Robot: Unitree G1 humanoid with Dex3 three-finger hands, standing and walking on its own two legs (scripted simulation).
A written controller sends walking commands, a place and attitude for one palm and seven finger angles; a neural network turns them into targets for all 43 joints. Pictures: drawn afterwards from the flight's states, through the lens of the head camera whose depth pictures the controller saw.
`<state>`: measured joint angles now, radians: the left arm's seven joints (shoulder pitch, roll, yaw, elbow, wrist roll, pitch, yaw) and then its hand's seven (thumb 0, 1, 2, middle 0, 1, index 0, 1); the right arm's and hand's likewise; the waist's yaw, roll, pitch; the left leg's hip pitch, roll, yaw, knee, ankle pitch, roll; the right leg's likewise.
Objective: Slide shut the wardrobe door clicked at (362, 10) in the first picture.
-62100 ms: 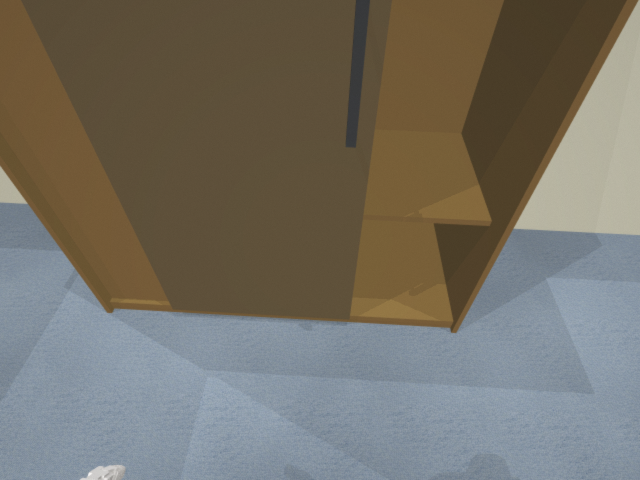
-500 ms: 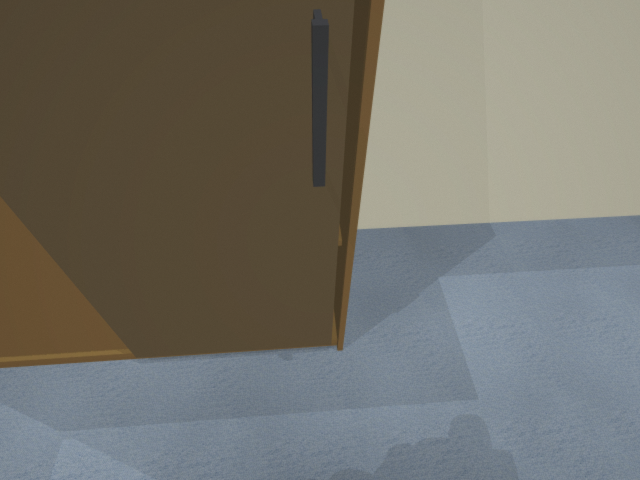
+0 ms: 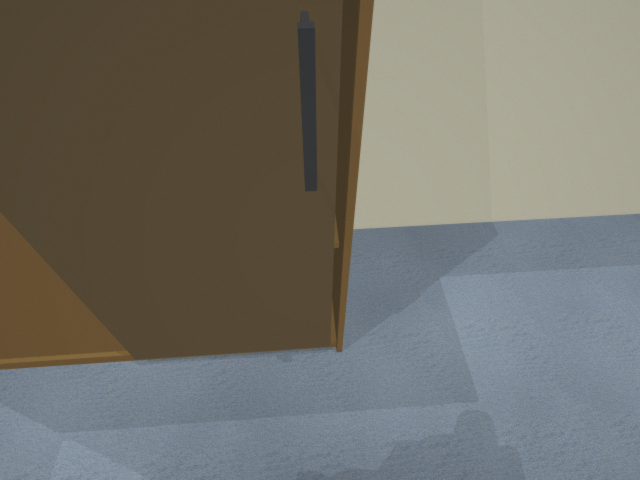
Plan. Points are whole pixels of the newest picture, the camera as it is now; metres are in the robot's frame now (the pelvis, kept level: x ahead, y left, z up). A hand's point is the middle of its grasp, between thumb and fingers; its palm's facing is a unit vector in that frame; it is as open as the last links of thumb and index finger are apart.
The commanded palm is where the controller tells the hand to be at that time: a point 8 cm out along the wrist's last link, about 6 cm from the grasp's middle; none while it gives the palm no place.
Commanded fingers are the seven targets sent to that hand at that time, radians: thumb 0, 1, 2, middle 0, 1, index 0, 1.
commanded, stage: look to check the result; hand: left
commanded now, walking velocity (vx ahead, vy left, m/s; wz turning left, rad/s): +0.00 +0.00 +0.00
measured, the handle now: (308, 112) +0.58 +0.05 +0.16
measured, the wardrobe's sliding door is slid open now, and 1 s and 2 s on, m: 0.02 0.02 0.02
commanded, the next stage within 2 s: turn to face it in 0.04 s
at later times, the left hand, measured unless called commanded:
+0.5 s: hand out of the picture +0.05 +0.20 -0.17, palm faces +0.06 -0.96 -0.28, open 7.4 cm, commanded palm none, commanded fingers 0.00 0.90 0.90 -0.20 -0.30 -0.20 -0.30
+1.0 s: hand out of the picture +0.01 +0.12 -0.20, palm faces +0.15 -0.98 -0.16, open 7.4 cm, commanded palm none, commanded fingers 0.00 0.90 0.90 -0.20 -0.30 -0.20 -0.30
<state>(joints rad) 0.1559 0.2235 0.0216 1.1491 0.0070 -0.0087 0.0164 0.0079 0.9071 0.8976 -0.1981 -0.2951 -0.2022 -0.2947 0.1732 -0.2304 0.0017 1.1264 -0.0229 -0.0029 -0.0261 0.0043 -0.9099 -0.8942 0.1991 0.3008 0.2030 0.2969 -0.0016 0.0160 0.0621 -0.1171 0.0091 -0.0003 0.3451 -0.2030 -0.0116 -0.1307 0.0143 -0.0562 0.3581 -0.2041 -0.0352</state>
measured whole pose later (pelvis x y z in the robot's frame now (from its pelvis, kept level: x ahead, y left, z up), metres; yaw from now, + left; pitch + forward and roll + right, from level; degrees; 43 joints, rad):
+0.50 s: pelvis +0.00 -0.01 +0.00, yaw +2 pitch -2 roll +0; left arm 0.13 0.23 0.03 1.13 0.01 0.01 0.02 0.01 0.91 0.90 -0.20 -0.30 -0.20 -0.29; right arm 0.18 -0.23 0.00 1.12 -0.03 0.02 -0.02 0.00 -0.91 -0.89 0.20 0.30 0.20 0.30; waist -0.01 0.02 0.07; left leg -0.14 0.01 -0.04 0.39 -0.22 -0.03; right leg -0.14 0.01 -0.10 0.40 -0.24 -0.05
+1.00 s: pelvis +0.07 -0.03 -0.02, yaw +5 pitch -1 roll +1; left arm 0.32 0.11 0.04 1.17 0.01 0.02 0.04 0.01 0.91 0.90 -0.20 -0.29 -0.20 -0.29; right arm 0.29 -0.11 -0.01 1.16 -0.02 0.00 -0.07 0.00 -0.91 -0.89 0.20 0.30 0.20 0.30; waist 0.01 -0.03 0.08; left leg -0.18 0.05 0.07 0.56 -0.35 -0.02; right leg -0.09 0.03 -0.14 0.51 -0.41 -0.07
